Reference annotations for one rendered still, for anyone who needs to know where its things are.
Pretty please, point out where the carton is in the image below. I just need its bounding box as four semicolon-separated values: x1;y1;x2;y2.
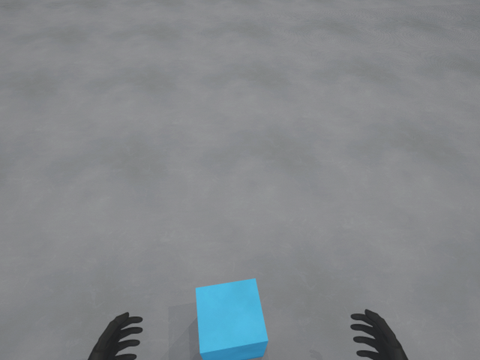
196;278;269;360

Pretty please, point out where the left robot hand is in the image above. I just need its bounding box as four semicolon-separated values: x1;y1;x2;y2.
88;312;143;360

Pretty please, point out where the right robot hand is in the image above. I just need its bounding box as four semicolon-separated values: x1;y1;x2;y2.
350;309;408;360

